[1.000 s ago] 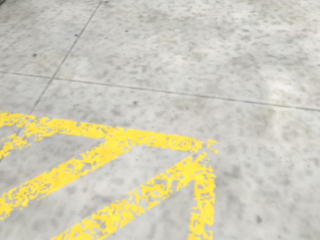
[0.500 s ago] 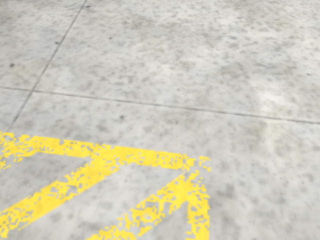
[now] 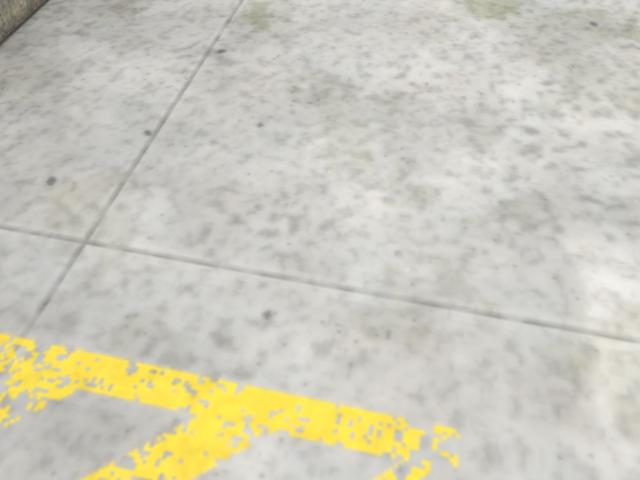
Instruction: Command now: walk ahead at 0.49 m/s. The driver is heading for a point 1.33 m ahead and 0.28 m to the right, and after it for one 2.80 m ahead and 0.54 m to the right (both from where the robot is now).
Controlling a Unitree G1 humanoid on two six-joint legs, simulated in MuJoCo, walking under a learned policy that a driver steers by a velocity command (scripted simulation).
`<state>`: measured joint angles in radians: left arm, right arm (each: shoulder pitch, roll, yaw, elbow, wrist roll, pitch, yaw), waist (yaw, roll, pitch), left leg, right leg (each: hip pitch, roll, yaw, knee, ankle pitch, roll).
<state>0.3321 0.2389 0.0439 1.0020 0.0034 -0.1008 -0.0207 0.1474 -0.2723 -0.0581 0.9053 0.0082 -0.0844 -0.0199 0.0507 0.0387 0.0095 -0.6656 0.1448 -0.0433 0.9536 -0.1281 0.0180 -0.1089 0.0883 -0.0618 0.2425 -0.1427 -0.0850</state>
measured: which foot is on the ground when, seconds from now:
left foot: up 0.00-0.24, down 0.26-0.82, up 0.84-1.00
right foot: down 0.00-0.28, up 0.30-0.80, down 0.82-1.00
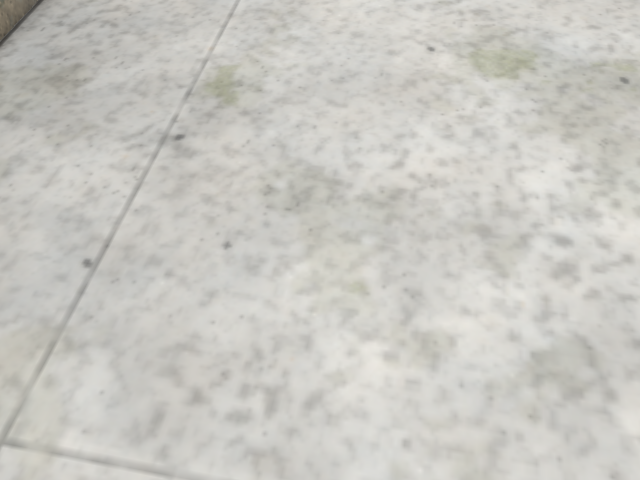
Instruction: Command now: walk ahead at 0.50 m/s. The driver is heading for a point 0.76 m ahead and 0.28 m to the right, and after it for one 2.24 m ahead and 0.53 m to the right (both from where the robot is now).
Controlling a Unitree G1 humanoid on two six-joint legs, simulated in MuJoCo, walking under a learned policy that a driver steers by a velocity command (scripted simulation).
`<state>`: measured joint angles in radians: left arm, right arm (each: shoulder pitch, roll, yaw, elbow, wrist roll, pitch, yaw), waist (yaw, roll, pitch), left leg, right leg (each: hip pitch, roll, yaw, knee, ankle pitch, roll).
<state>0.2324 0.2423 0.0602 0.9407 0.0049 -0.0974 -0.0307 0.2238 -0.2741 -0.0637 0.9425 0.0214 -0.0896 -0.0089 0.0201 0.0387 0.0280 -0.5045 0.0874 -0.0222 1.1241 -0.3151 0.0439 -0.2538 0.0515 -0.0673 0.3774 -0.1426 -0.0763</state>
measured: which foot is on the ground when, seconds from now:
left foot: up 0.00-0.34, down 0.36-0.88, up 0.90-1.00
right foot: down 0.00-0.36, up 0.38-0.86, down 0.88-1.00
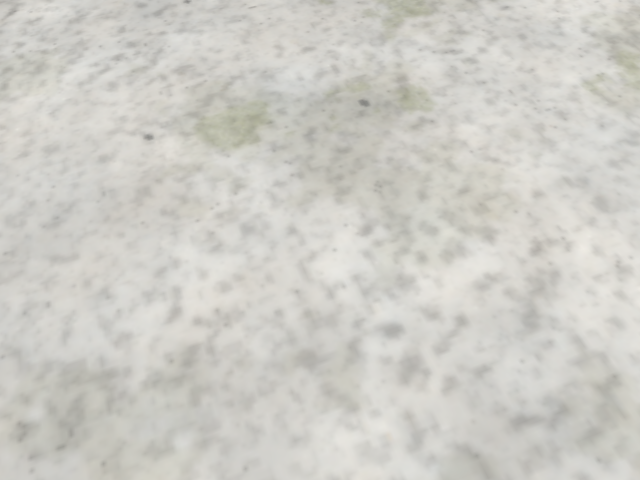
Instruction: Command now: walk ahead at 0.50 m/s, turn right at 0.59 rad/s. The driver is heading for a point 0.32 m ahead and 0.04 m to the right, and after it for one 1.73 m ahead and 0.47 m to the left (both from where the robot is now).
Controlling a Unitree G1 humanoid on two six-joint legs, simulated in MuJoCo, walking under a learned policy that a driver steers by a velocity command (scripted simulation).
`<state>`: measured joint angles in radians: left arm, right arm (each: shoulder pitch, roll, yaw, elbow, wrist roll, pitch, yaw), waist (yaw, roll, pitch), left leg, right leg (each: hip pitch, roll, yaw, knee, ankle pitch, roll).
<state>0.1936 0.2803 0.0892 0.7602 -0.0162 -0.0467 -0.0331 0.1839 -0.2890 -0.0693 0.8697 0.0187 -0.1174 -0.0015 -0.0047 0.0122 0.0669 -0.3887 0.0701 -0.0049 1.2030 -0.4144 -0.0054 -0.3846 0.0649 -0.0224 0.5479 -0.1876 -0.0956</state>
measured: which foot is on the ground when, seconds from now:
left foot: up 0.00-0.38, down 0.40-0.86, up 0.88-1.00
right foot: down 0.00-0.42, up 0.44-0.84, down 0.86-1.00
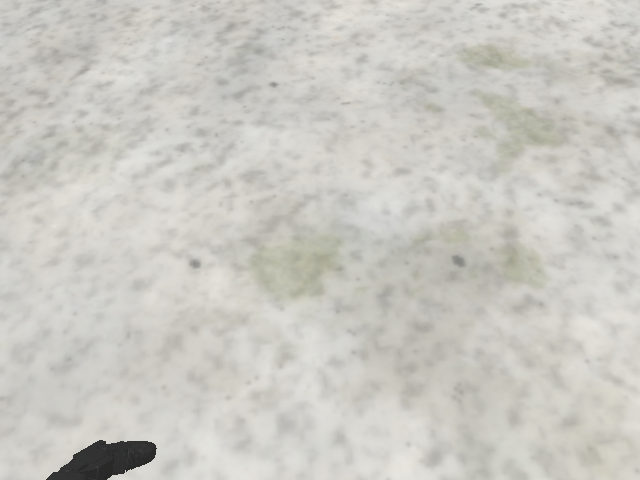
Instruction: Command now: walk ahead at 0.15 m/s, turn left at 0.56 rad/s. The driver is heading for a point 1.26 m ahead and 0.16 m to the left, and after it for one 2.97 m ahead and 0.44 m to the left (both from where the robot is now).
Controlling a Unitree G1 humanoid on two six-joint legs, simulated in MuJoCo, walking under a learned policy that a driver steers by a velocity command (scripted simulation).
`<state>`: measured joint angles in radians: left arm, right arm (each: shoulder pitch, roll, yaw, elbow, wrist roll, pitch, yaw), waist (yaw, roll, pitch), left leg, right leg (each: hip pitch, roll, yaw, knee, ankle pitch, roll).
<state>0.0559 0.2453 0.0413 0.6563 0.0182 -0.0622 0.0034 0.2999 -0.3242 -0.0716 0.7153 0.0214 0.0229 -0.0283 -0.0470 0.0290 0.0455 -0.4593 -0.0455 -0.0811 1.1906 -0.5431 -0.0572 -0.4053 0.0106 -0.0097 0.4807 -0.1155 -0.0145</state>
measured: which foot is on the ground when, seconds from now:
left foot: up 0.00-0.28, down 0.30-1.00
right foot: down 0.00-0.30, up 0.32-0.68, down 0.70-1.00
